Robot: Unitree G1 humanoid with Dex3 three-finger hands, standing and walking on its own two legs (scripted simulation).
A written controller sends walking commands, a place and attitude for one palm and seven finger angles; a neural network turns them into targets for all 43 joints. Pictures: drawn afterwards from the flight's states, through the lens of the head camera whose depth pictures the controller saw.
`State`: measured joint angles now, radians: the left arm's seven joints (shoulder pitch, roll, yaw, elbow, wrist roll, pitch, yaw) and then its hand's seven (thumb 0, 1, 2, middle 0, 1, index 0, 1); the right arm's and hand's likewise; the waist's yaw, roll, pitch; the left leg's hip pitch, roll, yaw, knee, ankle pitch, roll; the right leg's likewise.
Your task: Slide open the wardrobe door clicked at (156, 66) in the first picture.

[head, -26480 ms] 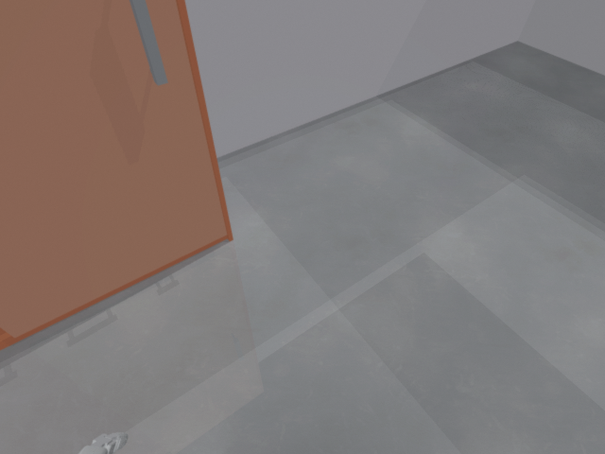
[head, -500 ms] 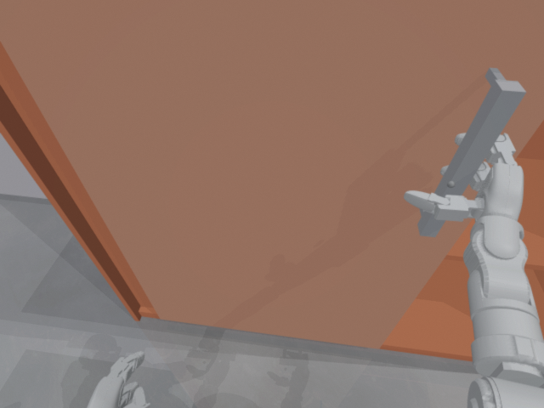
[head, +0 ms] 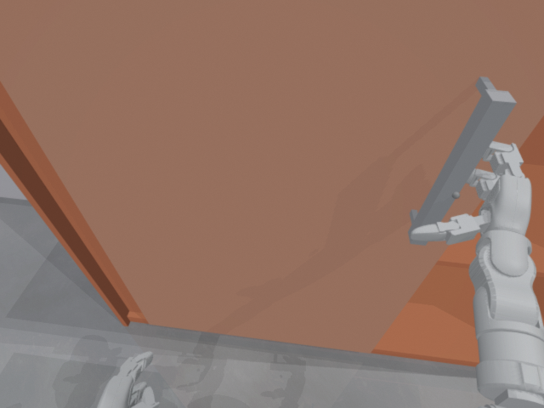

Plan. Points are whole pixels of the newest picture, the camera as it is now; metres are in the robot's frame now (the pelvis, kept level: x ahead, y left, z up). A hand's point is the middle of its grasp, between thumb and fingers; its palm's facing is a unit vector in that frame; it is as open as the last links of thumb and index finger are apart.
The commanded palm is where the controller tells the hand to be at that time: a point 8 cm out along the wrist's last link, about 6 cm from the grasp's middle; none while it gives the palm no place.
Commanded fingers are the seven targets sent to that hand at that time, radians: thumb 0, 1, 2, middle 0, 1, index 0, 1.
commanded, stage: slip the hand off the handle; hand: right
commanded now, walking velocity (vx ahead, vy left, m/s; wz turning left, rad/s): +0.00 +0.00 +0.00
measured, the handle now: (445, 172) +0.43 -0.23 +0.15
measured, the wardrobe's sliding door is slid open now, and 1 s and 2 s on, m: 0.68 0.68 0.68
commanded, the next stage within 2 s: draw the hand back to the body in 1.12 s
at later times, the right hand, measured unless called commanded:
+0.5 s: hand (507, 204) +0.37 -0.29 +0.16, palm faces +0.34 +0.93 -0.14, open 14.7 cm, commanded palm +0.31 -0.32 +0.16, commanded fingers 0.00 0.55 -0.20 0.25 1.15 0.25 1.15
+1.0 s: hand (526, 265) +0.27 -0.27 +0.16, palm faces +0.33 +0.93 -0.14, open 14.7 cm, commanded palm +0.22 -0.31 +0.16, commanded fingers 0.00 0.55 -0.20 0.25 1.15 0.25 1.15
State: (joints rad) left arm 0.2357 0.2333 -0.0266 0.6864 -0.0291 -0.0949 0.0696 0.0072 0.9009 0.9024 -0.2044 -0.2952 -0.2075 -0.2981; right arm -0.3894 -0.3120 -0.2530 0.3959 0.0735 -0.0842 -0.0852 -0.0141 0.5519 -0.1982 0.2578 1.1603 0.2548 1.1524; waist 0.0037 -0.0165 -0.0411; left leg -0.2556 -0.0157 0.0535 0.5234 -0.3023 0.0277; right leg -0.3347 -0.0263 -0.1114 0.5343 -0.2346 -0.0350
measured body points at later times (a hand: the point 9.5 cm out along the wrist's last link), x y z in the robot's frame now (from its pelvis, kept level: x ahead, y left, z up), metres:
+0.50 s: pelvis -0.01 +0.00 +0.00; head +0.01 +0.00 +0.45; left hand +0.13 +0.25 -0.10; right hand +0.34 -0.34 +0.17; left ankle -0.02 +0.10 -0.73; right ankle +0.03 -0.10 -0.73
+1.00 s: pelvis -0.01 +0.00 +0.00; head -0.03 +0.01 +0.45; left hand +0.19 +0.22 -0.08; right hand +0.25 -0.32 +0.17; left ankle -0.02 +0.10 -0.73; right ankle +0.03 -0.10 -0.73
